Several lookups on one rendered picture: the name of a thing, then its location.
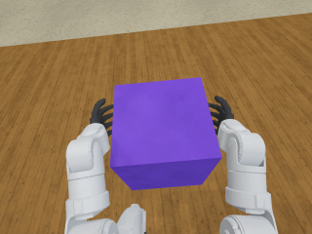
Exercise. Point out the right robot hand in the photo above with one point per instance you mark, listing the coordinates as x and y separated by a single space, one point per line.
224 111

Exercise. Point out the left robot upper arm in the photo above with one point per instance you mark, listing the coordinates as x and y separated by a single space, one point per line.
97 226

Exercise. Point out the robot right forearm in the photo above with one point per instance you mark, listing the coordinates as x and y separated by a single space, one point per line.
246 187

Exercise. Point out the left robot hand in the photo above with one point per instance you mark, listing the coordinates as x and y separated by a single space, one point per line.
98 112

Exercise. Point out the left robot thigh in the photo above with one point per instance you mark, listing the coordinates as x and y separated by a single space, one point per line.
132 221

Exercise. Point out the right robot upper arm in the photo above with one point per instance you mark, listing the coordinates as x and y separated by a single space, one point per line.
246 224

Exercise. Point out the robot left forearm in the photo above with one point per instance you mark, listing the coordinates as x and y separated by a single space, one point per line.
85 174

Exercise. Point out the carton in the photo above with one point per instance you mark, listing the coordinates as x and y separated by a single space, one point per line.
163 134

